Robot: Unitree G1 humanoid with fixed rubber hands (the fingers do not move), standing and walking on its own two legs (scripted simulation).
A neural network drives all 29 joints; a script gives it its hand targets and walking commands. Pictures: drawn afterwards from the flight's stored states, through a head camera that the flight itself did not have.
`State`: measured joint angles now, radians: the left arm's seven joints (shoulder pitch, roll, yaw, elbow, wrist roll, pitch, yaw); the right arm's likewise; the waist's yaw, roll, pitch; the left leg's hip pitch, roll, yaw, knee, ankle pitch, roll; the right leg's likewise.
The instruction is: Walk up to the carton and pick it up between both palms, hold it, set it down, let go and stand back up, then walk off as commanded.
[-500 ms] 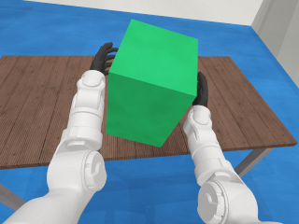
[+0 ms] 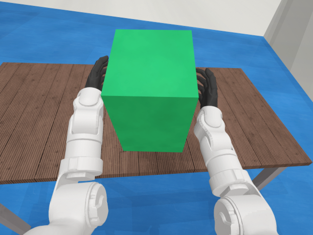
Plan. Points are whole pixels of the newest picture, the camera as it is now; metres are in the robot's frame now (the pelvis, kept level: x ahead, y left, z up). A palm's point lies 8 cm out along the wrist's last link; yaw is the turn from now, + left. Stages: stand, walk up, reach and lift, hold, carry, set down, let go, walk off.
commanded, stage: reach and lift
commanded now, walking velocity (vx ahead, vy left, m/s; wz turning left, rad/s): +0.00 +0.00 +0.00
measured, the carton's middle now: (153, 98) +0.44 +0.00 +0.13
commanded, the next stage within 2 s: hold in 1.82 s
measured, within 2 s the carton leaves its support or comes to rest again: neither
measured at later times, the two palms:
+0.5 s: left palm (89, 88) +0.36 +0.15 +0.22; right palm (218, 99) +0.34 -0.13 +0.21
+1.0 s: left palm (88, 77) +0.38 +0.15 +0.24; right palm (217, 86) +0.37 -0.12 +0.23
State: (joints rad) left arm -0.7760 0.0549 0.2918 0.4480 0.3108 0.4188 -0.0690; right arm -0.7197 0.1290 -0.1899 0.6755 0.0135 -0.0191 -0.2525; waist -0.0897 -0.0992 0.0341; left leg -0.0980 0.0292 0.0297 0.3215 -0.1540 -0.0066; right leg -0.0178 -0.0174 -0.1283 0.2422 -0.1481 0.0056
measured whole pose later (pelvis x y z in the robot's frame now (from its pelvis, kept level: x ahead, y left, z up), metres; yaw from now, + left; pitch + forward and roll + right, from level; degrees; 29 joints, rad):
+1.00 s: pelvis -0.01 +0.00 +0.00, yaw +1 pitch -11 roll -1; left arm -0.82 0.00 0.35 0.23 0.41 0.75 -0.06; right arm -0.86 -0.02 0.00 0.64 0.25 0.31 -0.28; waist -0.12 -0.08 0.07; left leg 0.03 0.02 0.00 0.33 -0.17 0.00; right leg 0.12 -0.01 -0.12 0.24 -0.17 0.00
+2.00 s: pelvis -0.03 -0.01 +0.00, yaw -2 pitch -10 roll +0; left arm -1.00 0.02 0.42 0.31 0.45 0.92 -0.09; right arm -1.08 -0.08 0.01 0.71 0.29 0.57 -0.29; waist -0.10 0.01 -0.02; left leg 0.00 0.03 0.03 0.31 -0.13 -0.01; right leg 0.04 0.01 -0.05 0.28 -0.15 -0.02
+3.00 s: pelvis -0.01 -0.02 +0.00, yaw +0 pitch -7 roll -1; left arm -1.08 0.13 0.41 0.47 0.41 0.89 -0.15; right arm -1.16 -0.03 -0.08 0.77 0.23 0.64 -0.33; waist -0.11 -0.02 -0.14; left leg -0.05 0.03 -0.04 0.33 -0.15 -0.03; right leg 0.02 0.03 -0.06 0.27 -0.17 -0.03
